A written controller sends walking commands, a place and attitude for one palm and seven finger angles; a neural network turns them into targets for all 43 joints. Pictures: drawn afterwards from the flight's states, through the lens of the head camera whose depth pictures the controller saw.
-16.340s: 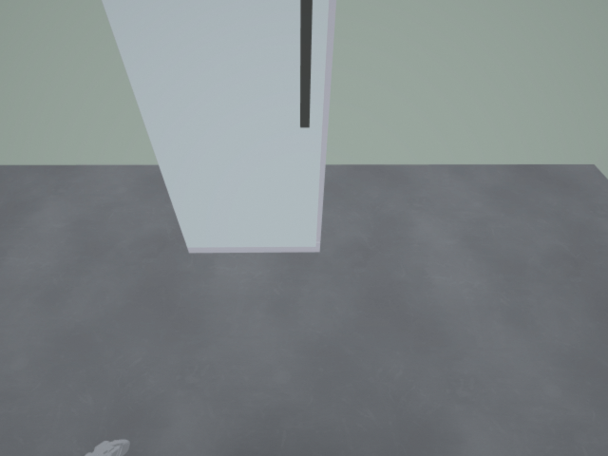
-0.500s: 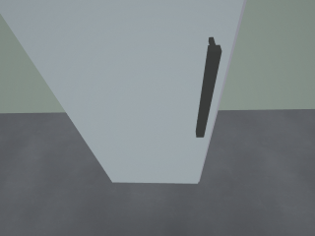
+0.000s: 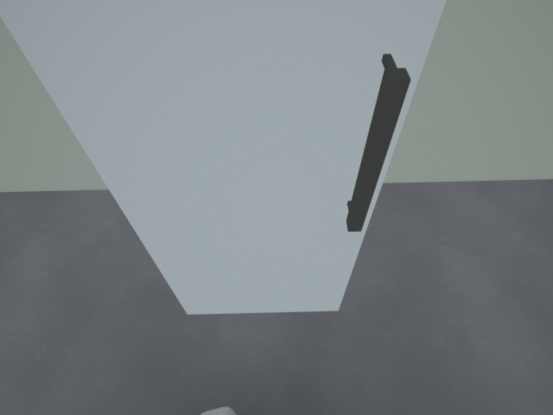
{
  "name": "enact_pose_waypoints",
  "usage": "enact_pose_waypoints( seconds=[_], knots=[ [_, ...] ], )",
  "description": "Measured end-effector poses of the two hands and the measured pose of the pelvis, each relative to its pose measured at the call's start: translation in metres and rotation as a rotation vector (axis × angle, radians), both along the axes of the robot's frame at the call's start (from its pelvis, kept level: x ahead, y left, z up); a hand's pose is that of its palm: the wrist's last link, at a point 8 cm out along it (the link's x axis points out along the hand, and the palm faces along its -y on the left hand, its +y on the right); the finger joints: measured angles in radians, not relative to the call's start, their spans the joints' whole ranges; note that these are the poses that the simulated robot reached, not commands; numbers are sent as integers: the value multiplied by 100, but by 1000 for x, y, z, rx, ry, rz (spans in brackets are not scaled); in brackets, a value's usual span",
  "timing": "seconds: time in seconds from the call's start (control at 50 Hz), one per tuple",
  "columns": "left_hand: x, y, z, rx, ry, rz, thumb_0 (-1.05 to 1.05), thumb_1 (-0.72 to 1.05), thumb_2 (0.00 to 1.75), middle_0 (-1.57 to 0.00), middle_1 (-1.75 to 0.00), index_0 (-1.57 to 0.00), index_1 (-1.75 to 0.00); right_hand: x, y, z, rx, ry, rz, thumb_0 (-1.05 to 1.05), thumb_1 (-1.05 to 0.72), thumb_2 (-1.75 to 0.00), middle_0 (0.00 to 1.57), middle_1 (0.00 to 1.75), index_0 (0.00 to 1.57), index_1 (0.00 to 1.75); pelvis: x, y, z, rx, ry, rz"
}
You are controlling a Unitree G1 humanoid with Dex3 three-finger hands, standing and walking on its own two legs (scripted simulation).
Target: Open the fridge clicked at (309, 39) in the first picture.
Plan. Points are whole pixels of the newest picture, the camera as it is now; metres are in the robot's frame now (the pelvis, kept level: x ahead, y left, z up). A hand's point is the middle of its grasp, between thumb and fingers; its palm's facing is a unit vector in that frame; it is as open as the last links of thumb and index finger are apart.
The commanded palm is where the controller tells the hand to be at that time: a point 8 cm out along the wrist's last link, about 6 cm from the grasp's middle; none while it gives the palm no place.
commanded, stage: come to a stop and stand still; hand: right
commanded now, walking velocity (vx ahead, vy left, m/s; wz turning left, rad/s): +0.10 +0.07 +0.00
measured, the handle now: (367, 158) +0.48 -0.13 +0.09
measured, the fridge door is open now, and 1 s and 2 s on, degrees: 0 0 0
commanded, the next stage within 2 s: look again from close up in 1.08 s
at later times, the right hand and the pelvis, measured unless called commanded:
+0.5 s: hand out of the picture -0.04 -0.17 -0.17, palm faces +0.01 +0.98 -0.19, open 7.4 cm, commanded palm none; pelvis -0.01 -0.01 +0.01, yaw +1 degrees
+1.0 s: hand out of the picture -0.01 -0.16 -0.16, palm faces -0.01 +0.98 -0.19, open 7.4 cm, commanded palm none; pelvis -0.01 +0.01 +0.01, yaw +2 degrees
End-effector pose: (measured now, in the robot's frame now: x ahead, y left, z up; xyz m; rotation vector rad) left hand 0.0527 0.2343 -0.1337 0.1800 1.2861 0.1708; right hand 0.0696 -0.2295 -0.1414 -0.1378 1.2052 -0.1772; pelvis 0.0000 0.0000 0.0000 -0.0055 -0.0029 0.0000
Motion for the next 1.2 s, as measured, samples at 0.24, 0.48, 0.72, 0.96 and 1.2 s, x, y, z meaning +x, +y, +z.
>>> enact_pose_waypoints(
  seconds=[0.24, 0.48, 0.72, 0.96, 1.2],
  knots=[
    [-29, -20, 10, 8, 22, 6, 1, 93, 90, -20, -30, -20, -30, -66, -11, -3, 36, 161, -28, 0, -92, -90, 20, 30, 20, 30, 2, -12, 10, -12, -18, 15],
    [-65, -29, -7, -66, 59, 23, 1, 92, 90, -20, -30, -20, -30, -113, 8, 6, 21, 260, 6, 1, -91, -90, 20, 30, 20, 30, -7, -12, 8, 11, -31, 19],
    [-88, -35, -11, -118, 84, 38, 1, 91, 90, -20, -30, -20, -30, -93, 14, 13, 2, 176, 30, 1, -90, -90, 20, 30, 20, 30, -15, -2, 11, -8, -32, 31],
    [-98, -20, -4, -92, 128, 52, 1, 91, 90, -20, -30, -20, -30, -85, 22, 11, 10, 176, 34, 1, -91, -90, 20, 30, 20, 30, -14, 9, 13, -7, -27, 32],
    [-83, -12, -1, -71, 111, 44, 1, 91, 90, -20, -30, -20, -30, -86, 29, 9, 27, 193, 30, 1, -91, -90, 20, 30, 20, 30, -11, 12, 14, -4, -28, 32]
  ],
)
